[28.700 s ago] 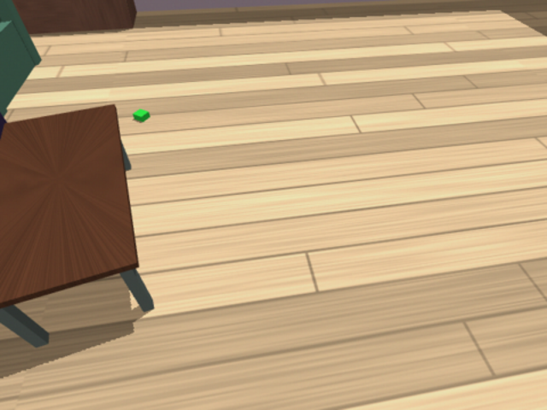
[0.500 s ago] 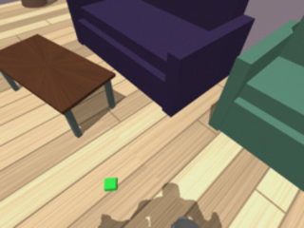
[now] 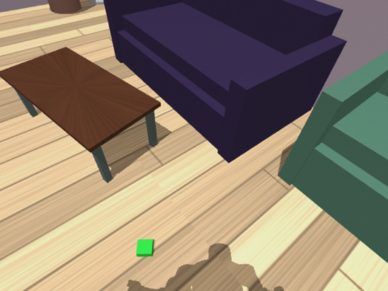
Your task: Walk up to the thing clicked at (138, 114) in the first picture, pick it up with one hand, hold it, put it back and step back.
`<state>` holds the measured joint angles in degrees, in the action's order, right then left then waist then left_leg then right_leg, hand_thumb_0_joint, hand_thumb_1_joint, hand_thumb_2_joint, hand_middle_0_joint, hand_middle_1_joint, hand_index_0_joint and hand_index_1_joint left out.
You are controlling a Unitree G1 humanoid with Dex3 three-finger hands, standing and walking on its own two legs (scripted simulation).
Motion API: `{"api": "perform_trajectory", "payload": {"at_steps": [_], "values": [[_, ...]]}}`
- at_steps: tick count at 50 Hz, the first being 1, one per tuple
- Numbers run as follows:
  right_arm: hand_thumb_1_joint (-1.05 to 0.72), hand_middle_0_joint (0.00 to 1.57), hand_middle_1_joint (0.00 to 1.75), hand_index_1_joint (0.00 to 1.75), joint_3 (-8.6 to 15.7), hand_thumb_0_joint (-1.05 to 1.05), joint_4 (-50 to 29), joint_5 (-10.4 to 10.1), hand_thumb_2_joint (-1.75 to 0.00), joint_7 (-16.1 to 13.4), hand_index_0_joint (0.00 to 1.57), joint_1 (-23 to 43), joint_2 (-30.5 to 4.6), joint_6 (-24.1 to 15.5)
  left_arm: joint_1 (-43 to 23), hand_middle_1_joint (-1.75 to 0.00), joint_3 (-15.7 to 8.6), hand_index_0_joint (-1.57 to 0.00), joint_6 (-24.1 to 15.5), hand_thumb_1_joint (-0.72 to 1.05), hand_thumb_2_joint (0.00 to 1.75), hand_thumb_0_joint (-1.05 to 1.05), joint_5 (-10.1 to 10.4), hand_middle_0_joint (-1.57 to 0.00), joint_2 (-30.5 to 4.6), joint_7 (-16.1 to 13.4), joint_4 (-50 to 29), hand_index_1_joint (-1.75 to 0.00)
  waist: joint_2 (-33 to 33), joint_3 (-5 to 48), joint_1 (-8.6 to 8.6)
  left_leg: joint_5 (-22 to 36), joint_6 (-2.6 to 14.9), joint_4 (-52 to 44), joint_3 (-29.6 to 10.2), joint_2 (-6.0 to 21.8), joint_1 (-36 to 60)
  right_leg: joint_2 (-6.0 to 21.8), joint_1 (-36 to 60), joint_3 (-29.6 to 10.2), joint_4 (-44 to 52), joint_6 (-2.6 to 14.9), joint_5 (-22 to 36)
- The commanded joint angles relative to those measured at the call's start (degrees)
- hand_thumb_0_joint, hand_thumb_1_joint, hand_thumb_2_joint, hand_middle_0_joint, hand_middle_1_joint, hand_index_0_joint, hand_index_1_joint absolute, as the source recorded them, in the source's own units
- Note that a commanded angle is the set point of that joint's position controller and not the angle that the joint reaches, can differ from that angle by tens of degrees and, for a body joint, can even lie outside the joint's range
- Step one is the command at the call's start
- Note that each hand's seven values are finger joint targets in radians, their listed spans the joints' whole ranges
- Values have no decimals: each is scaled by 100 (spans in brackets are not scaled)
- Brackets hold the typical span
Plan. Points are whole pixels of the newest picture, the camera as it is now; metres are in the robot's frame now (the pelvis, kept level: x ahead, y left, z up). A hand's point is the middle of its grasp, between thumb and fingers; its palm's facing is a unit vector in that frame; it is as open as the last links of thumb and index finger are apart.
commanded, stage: walk up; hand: left
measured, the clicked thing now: (145, 247) +0.46 +0.22 -0.74
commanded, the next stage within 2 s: stand in 1.36 s
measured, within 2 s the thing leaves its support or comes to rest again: neither
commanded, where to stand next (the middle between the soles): +0.06 -0.01 m, yaw -2 degrees
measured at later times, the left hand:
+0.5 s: hand out of the picture +0.10 +0.27 -0.13, palm faces -0.01 -0.93 -0.36, open 7.4 cm
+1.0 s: hand out of the picture +0.13 +0.25 -0.13, palm faces -0.07 -0.94 -0.33, open 7.4 cm
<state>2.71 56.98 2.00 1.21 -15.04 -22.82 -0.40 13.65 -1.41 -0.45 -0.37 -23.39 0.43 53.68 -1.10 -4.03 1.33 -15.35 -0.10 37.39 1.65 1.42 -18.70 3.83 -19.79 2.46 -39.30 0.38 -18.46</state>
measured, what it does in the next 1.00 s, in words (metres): stands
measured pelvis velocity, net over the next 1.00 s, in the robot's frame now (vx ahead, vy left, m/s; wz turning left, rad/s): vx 0.04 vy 0.00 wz -0.03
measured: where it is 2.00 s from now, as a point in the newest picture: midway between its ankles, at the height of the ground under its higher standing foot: outside the picture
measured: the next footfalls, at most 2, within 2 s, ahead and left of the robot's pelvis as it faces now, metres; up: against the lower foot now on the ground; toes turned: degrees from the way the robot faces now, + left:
none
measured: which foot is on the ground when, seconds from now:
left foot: down 0.00-1.00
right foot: down 0.00-1.00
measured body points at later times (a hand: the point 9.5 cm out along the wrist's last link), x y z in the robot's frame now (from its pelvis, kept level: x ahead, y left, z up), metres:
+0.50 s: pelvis +0.03 +0.01 +0.02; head +0.03 +0.00 +0.47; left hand +0.10 +0.31 -0.11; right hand +0.15 -0.29 -0.10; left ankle +0.05 +0.12 -0.72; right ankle +0.03 -0.13 -0.72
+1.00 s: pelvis +0.04 +0.00 +0.03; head +0.05 +0.01 +0.48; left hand +0.14 +0.30 -0.11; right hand +0.09 -0.30 -0.11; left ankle +0.05 +0.12 -0.72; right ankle +0.03 -0.13 -0.72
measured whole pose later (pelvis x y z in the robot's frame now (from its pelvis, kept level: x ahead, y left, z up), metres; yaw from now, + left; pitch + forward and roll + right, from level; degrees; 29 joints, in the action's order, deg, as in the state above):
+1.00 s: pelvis +0.04 +0.00 +0.03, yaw -2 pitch -2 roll +0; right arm 0.9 67.1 0.9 0.7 -6.1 -20.3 -0.9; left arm 4.3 0.2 -0.7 -0.5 -19.7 0.5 66.8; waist -0.1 -2.9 -0.8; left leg -10.5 -0.3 20.2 3.7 1.7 -7.3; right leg 1.2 -6.2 -0.7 -20.1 -1.3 -11.4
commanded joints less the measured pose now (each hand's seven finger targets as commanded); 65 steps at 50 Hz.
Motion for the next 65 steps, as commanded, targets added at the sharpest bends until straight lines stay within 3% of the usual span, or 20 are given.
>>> {"api": "perform_trajectory", "payload": {"at_steps": [1,2,3,6,7,8,10,11,13,18,24,31,65], "values": [[-90,20,30,30,239,0,-535,-57,-90,-102,20,792,-1592,-151,-38,-30,-272,-20,-73,90,90,0,70,-20,-1204,-57,-138,-30,980,-246,61,-2518,1001,-2449,-2291,1481,-965,-93,173,-310,-443,85,-981],[-90,20,30,30,169,0,-498,-53,-90,-101,20,783,-1427,-167,26,-30,-256,-20,-75,90,90,0,72,-20,-1093,-36,-7,-30,1000,-175,61,-2004,824,-2284,-1788,1163,-691,-124,158,-346,-150,91,-816],[-90,20,30,30,136,0,-480,-52,-90,-102,20,766,-1324,-187,51,-30,-246,-20,-97,90,90,0,77,-20,-1034,-30,101,-30,1115,-60,39,-1369,700,-2092,-1543,1006,-368,-171,170,-254,103,86,-518],[-90,20,30,30,104,0,-380,-128,-90,-76,20,786,-1291,-188,130,-30,-187,-20,-171,90,90,0,83,-20,-896,-97,332,-30,1143,501,83,231,585,-1380,-1156,935,222,-240,805,-108,1259,83,335],[-90,20,30,30,60,0,-362,-169,-90,-79,20,788,-1183,-168,123,-30,-196,-20,-209,90,90,0,50,-20,-933,-135,397,-30,1014,678,112,736,503,-1143,-1054,939,296,-102,1084,-336,1459,109,657],[-90,20,30,30,24,0,-352,-195,-90,-94,20,737,-1037,-173,-61,-30,-200,-20,-241,90,90,0,12,-20,-1077,-156,384,-30,742,829,17,993,389,-1040,-881,798,279,96,1250,-640,1427,174,1162],[-90,20,30,30,42,0,-219,-199,-90,-129,20,681,-1068,-178,-581,-30,-162,-20,-229,90,90,0,26,-20,-1200,-112,318,-30,464,739,-218,48,267,-1402,-759,578,457,249,895,-786,1285,225,1015],[-90,20,30,30,57,0,-167,-196,-90,-140,20,804,-1156,-189,-604,-30,-132,-20,-217,90,90,0,50,-20,-1115,-94,365,-30,517,672,-175,18,278,-1500,-852,648,561,196,822,-688,1234,204,957],[-90,20,30,30,54,0,-110,-181,-90,-142,20,1060,-1192,-201,-550,-30,-69,-20,-222,90,90,0,74,-20,-1003,-86,496,-30,442,622,-84,492,340,-1457,-844,716,692,162,824,-587,1394,155,1164],[-90,20,30,30,44,0,94,-214,-90,-142,20,1076,-1070,-182,-753,-30,-63,-20,-273,90,90,0,63,-20,-1034,-102,688,-30,-9,618,-196,1189,296,-1296,-506,561,1031,353,920,-752,1690,185,1919],[-90,20,30,30,32,0,301,-191,-90,-113,20,1350,-1007,-147,-1004,-30,-26,-20,-230,90,90,0,43,-20,-938,-96,817,-30,-58,490,-156,836,242,-1739,-523,591,1151,314,879,-741,2008,101,1318],[-90,20,30,30,-4,0,457,-167,-90,-102,20,1491,-985,-169,-1070,-30,-26,-20,-202,90,90,0,28,-20,-919,-85,922,-30,130,585,-89,906,176,-2004,-469,598,1271,327,1148,-742,2135,57,1421],[-90,20,30,30,37,0,577,-139,-90,-139,20,1268,-935,-143,-1221,-30,-75,-20,-135,90,90,0,-13,-20,-838,-104,958,-30,42,504,-176,1108,153,-2110,-313,599,1491,266,1205,-756,2236,11,1728]]}}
